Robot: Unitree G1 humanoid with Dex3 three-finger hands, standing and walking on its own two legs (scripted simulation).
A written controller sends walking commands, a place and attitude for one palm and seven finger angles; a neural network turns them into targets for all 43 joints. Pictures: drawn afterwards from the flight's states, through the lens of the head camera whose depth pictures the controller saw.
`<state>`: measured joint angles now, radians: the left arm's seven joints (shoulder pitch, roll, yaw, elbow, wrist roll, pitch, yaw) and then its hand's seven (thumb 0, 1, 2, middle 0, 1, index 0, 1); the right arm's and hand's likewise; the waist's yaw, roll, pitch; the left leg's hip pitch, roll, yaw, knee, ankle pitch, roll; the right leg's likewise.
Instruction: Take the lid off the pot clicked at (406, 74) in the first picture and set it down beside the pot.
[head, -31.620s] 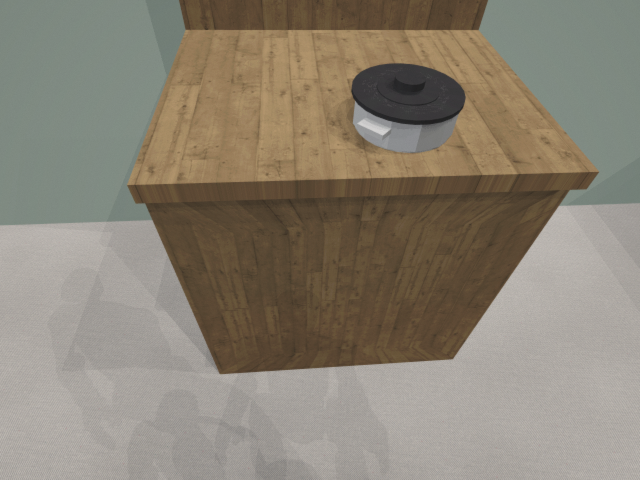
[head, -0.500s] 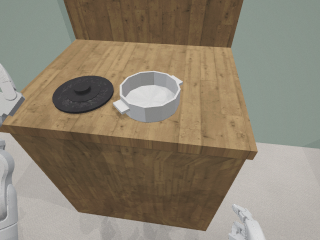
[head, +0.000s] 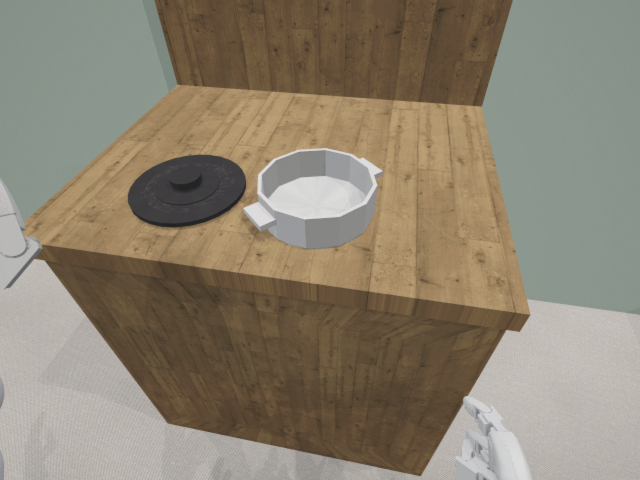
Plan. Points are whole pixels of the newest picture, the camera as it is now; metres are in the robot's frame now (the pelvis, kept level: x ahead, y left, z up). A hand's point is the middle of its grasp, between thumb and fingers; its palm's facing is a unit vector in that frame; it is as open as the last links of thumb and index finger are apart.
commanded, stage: step back with the hand held close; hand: left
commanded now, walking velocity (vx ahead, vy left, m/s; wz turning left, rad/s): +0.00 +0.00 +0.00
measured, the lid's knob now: (185, 178) +0.53 +0.32 +0.09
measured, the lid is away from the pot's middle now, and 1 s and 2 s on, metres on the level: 0.23 0.23 0.23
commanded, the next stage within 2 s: stop stepping back and stand still in 1.62 s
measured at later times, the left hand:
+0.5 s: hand (49, 269) +0.18 +0.23 +0.27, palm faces +0.44 -0.75 -0.50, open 7.5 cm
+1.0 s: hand out of the picture +0.11 +0.22 +0.27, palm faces +0.53 -0.74 -0.41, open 7.5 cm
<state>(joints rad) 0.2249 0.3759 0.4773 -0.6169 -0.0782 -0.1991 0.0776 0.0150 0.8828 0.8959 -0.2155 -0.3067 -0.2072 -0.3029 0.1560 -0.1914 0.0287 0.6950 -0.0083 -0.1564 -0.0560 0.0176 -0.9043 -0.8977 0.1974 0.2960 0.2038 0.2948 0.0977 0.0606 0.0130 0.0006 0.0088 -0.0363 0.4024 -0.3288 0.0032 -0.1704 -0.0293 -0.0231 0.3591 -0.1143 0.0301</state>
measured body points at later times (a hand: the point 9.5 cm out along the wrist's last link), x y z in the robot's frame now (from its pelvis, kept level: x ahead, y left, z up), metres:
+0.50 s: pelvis -0.03 +0.02 -0.01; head -0.02 +0.03 +0.44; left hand +0.15 +0.27 +0.29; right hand +0.14 -0.23 -0.09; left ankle -0.06 +0.12 -0.74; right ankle +0.06 -0.14 -0.74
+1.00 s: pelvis -0.08 +0.00 -0.03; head -0.09 +0.01 +0.42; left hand +0.07 +0.26 +0.29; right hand +0.06 -0.24 -0.11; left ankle -0.06 +0.12 -0.74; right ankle +0.04 -0.14 -0.74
